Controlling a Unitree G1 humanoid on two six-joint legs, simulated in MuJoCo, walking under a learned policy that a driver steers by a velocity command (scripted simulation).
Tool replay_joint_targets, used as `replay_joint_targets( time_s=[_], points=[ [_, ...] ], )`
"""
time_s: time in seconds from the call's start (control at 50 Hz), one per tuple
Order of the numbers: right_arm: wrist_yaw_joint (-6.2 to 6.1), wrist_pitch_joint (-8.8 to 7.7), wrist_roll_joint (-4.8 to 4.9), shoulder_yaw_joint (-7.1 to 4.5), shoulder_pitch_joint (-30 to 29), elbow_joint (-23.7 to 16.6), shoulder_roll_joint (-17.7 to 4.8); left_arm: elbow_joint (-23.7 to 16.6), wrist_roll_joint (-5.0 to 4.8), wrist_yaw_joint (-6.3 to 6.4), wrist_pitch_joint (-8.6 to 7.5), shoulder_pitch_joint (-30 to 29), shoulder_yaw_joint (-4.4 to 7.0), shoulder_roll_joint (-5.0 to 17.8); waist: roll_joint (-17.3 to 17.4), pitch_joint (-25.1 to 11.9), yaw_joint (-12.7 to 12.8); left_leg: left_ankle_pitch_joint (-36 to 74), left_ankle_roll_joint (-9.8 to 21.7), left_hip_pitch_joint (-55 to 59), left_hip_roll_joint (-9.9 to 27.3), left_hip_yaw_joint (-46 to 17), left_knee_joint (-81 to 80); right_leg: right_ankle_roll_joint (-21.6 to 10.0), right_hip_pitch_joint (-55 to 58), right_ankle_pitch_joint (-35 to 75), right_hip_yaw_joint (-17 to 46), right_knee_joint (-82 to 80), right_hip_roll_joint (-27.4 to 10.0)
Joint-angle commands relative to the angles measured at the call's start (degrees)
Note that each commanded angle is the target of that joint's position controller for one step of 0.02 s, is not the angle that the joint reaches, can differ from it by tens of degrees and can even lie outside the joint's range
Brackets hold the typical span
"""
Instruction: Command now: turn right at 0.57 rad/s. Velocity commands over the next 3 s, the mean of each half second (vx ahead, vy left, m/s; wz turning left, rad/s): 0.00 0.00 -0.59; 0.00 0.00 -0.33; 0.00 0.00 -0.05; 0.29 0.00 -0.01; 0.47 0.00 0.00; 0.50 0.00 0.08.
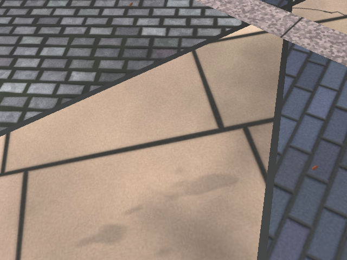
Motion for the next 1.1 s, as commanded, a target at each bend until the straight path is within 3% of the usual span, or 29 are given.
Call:
replay_joint_targets(
  time_s=[0.02, 0.14, 0.2, 0.22, 0.24, 0.26, 0.28, 0.32, 0.36, 0.42, 0.5, 0.56, 0.6, 0.62, 0.64, 0.66, 0.68, 0.7, 0.74, 0.8, 0.86, 0.92, 0.98, 1.0, 1.02, 1.04, 1.06, 1.08, 1.1],
  points=[
    [0.37, -1.02, 0.18, -0.43, -2.06, -3.7, -3.35, -4.61, -0.01, 0.53, -0.12, -0.71, 3.28, 10.77, -8.81, -8.52, 0.5, 0.38, -0.74, -0.99, -0.13, -1.46, -6.93, -9.57, 10.8, 11.69, 16.32, -5.78, -13.16],
    [1.73, -2.38, 0.69, -0.73, -0.25, -3.61, -4.75, -5.96, -0.36, -0.4, 0.76, -2.74, 3.44, 10.72, -10.38, -8.36, 0.39, -1.16, 0.63, 6.46, -1.69, -1.76, -17.98, -9.33, 9.35, 14.85, 23.14, -3.28, -11.9],
    [2.38, -3.07, 0.37, -1.38, 4.93, -2.28, -5.85, -6.83, -1.36, -0.11, 1.35, -4.89, 3.13, 9.66, -8.94, -9.07, -2.63, 11.87, 3.16, 18.04, 0.2, -1.24, -33.96, -4.95, 5.35, 11.07, 22.41, 1.18, -7.78],
    [2.07, -2.84, -0.54, -2.24, 6.44, -2.44, -9.59, -7.02, -0.85, -0.1, 1.35, -2.89, 2.43, 7.05, -1.0, -10.33, -1.56, 15.8, 6.93, 25.02, 10.27, -9.56, -36.06, -1.66, -1.46, -2.49, 17.27, 9.53, -3.42],
    [1.74, -2.13, -1.65, -2.88, 4.62, -2.48, -13.83, -8.17, -0.98, -0.26, 0.91, -0.08, 2.29, 5.95, 14.9, -7.3, 1.92, 27.45, 16.15, 26.74, 20.82, -22.96, -37.28, 2.06, -14.26, -23.92, 5.23, 19.72, 6.62],
    [1.62, -2.37, -2.24, -2.15, 3.43, -3.92, -10.42, -7.43, 0.1, -0.31, 0.33, 0.05, 3.77, 11.16, 12.19, -6.97, 0.22, 29.04, 21.61, 23.59, 25.48, -25.8, -37.3, 4.89, -16.17, -26.75, 4.68, 33.7, 2.6],
    [1.21, -2.42, -1.79, -1.19, 0.7, -4.95, -7.4, -6.16, -0.45, -0.55, 0.42, 0.63, 4.77, 13.25, 7.98, -6.18, 1.1, 27.8, 20.01, 22.22, 22.2, -19.82, -36.4, 5.73, -15.83, -22.64, 4.83, 38.95, 1.14],
    [0.63, -2.09, -0.26, -0.52, -1.89, -5.47, -5.31, -4.73, -0.41, -0.49, 1.43, 1.34, 4.56, 10.92, 6.35, -4.35, 1.24, 24.71, 15.86, 22.89, 16.14, -11.02, -35.36, 7.65, -17.88, -16.15, 3.55, 42.98, 0.26],
    [0.07, -1.52, -0.3, -0.39, 0.0, -5.05, -5.78, -5.63, -1.01, -0.93, 1.79, -0.17, 3.58, 8.09, 6.74, -3.7, -0.06, 28.01, 16.2, 23.6, 14.33, -6.04, -35.74, 8.84, -18.37, -13.22, 0.66, 41.79, -0.46],
    [-0.3, -0.71, -0.78, -0.91, 3.44, -4.63, -7.41, -7.84, -1.21, -1.23, 1.64, -4.28, 2.62, 6.35, 8.39, -5.02, -3.03, 29.99, 17.44, 29.21, 15.8, -3.94, -35.73, 9.81, -18.88, -12.33, -1.77, 33.44, -2.71],
    [0.63, -0.13, -0.23, -1.85, 2.35, -5.1, -10.34, -8.92, -0.75, -2.04, 1.71, -4.61, 1.9, 5.62, 9.44, -6.22, -3.34, 31.53, 17.17, 26.59, 17.31, 0.07, -35.44, 8.77, -9.52, -12.44, -5.58, 21.92, -4.41],
    [1.42, -0.32, 0.83, -2.13, 2.44, -4.87, -11.2, -8.91, -0.97, -2.55, 2.2, -3.05, 2.45, 6.72, 9.81, -6.01, -2.63, 30.46, 15.96, 25.94, 18.41, 1.28, -33.48, 6.85, -4.71, -10.33, -7.57, 13.79, -3.77],
    [1.64, -0.55, 2.08, -1.94, 1.55, -4.52, -10.74, -7.83, -0.76, -2.75, 2.4, 0.34, 2.87, 6.47, 8.41, -6.31, -0.04, 27.52, 13.03, 23.33, 17.38, 3.39, -28.51, 3.95, 2.98, -2.44, -8.95, 2.02, -2.14],
    [1.91, -0.83, 2.0, -1.25, 4.52, -3.17, -8.52, -7.16, -0.53, -2.28, 2.3, 2.45, 3.5, 7.83, 4.42, -7.21, 0.56, 22.32, 9.59, 18.85, 15.1, 6.1, -23.07, 1.9, 10.73, 4.88, -6.94, -3.88, -1.71],
    [2.18, -1.05, -0.51, 0.04, 6.0, -3.73, -4.77, -7.63, -0.54, -1.4, 2.02, 4.5, 4.78, 13.06, -9.46, -9.49, -0.12, 4.21, 4.0, 6.86, 9.76, 11.27, -8.91, -1.89, 21.82, 25.01, 8.15, -5.36, -12.77],
    [1.7, -1.17, -1.66, 0.81, 2.53, -6.55, -3.39, -9.09, 1.34, -1.48, 1.08, 3.85, 4.6, 16.12, -18.99, -9.9, 0.7, -19.71, 0.67, -5.27, 2.3, 8.93, 3.18, -14.47, 20.39, 35.81, 24.04, -4.88, -26.2],
    [1.28, -0.93, -0.61, -0.32, 0.04, -6.42, -7.1, -8.47, 1.97, -1.97, -0.25, 5.11, 3.57, 12.28, -11.66, -12.33, 3.77, -20.02, 0.23, -4.59, 3.61, 2.46, 11.87, -17.45, 17.94, 34.29, 21.25, -5.44, -25.48],
    [1.23, -0.61, 0.48, -0.56, 0.38, -6.22, -7.45, -7.4, 1.87, -2.01, -1.09, 2.82, 2.85, 10.75, -11.01, -9.91, 1.98, -16.11, 0.73, -4.85, 4.56, 1.54, 13.4, -14.56, 15.5, 29.1, 15.71, -5.57, -21.9],
    [0.67, -0.08, 0.0, -0.92, 2.08, -4.28, -7.86, -7.0, 0.53, -1.58, -1.39, -2.77, 2.11, 8.71, -8.69, -7.12, -0.15, -8.05, 0.55, -4.01, 5.3, 1.19, 10.39, -9.4, 12.84, 23.43, 10.0, -5.94, -16.65],
    [0.99, 0.23, 0.13, -0.42, 5.19, -2.87, -5.96, -6.62, 1.02, -0.94, -1.53, -4.9, 0.83, 6.27, -8.75, -8.41, -1.98, -1.28, -0.62, 2.44, 4.09, 2.13, 7.16, -8.99, 10.09, 26.39, 5.61, -6.38, -14.06],
    [1.07, 0.36, 0.01, 0.71, 3.38, -3.33, -3.86, -5.49, 1.03, -0.87, -1.43, -5.02, 0.73, 5.98, -8.98, -7.14, -0.73, -0.59, -0.73, 6.07, 4.41, 2.22, -5.09, -8.81, 10.1, 19.66, 5.61, -6.61, -13.38],
    [1.21, 0.34, 0.07, 0.91, 2.58, -3.77, -4.46, -3.87, 1.2, -1.33, -1.11, -4.31, 0.85, 6.78, -9.41, -5.68, 0.53, -2.51, -0.21, 10.05, 3.9, 2.85, -12.78, -9.89, 8.36, 13.55, 8.18, -6.69, -14.24],
    [1.45, -0.19, -0.11, 1.22, 5.09, -2.74, -3.65, -2.37, 0.53, -1.77, -1.16, -6.02, -0.12, 4.86, -8.02, -4.79, -1.56, 5.24, 1.2, 16.83, 3.14, 3.74, -25.92, -8.11, 5.72, 8.55, 9.12, -5.32, -12.93],
    [1.62, -0.55, -0.85, 1.5, 6.07, -2.39, -3.59, -1.34, 0.42, -1.89, -1.39, -4.94, -0.57, 3.76, -6.15, -4.82, -2.37, 14.14, 2.11, 21.52, 3.71, 2.76, -32.43, -5.72, 3.95, 6.11, 8.51, -4.93, -11.49],
    [1.46, -0.88, -1.44, 1.29, 6.78, -2.5, -5.89, -0.59, 1.32, -1.96, -1.87, -2.98, -0.96, 2.73, -2.7, -6.17, -1.28, 24.65, 3.42, 26.06, 7.51, -1.62, -32.43, -2.63, 2.24, 1.91, 6.99, -3.08, -8.82],
    [1.27, -0.93, -1.04, 0.56, 5.98, -2.54, -9.59, -0.07, 2.03, -2.35, -2.27, 0.04, -0.59, 3.54, 3.87, -6.05, 2.04, 27.24, 5.78, 25.7, 10.05, -2.58, -29.48, -0.37, 1.47, -2.76, 3.42, -1.94, -4.86],
    [1.62, -1.07, -0.39, 0.9, 4.14, -1.91, -7.19, 0.11, 2.16, -2.15, -2.13, -0.97, -0.84, 2.76, 7.15, -6.11, 1.79, 15.27, 7.55, 19.22, 9.12, -2.76, -30.39, 1.57, 6.11, -3.67, 0.7, -2.38, -3.07],
    [1.95, -1.37, -0.5, 1.53, 3.0, -2.44, -4.9, 0.22, 1.9, -1.95, -1.86, -4.05, -0.49, 4.44, 5.13, -4.17, 0.08, 10.64, 6.9, 16.76, 7.47, -1.9, -31.41, 2.03, 7.31, -2.56, 0.64, -1.2, -3.12],
    [1.94, -1.72, -0.91, 1.77, 2.95, -2.05, -4.41, 0.14, 1.51, -1.64, -1.52, -5.23, -0.31, 4.33, 4.29, -4.23, -0.27, 10.29, 5.9, 16.27, 6.88, -1.22, -31.51, 1.62, 7.71, -0.42, 0.63, -0.54, -3.34]
  ],
)
Next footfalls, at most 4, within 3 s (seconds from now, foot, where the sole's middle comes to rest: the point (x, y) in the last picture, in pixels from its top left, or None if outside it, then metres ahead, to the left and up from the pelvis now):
0.22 left None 0.08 0.15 -0.78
0.64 right None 0.01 -0.12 -0.78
1.02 left None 0.11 0.10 -0.78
2.16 left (222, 256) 0.45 -0.09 -0.78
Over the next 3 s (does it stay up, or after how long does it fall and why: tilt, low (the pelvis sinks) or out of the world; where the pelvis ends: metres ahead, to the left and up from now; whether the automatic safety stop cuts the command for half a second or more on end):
stays up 0.62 -0.34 0.00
